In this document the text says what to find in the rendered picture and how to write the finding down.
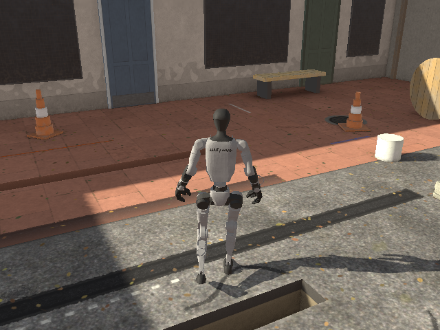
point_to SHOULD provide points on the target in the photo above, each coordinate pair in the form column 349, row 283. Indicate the right robot forearm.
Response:
column 254, row 181

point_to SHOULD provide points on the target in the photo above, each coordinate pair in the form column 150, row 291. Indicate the left robot forearm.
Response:
column 184, row 180

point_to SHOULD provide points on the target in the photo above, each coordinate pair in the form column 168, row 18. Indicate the robot head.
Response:
column 221, row 119

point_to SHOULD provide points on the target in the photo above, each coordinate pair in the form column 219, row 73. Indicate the left robot shin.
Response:
column 201, row 252

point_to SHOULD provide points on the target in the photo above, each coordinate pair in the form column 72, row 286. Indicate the robot right upper arm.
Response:
column 242, row 145

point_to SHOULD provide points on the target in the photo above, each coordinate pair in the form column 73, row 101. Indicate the right robot hand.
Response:
column 253, row 194

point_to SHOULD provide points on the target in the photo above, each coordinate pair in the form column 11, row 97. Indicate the robot left upper arm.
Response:
column 195, row 155

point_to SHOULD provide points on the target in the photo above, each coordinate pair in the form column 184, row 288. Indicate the left robot hand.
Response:
column 179, row 192

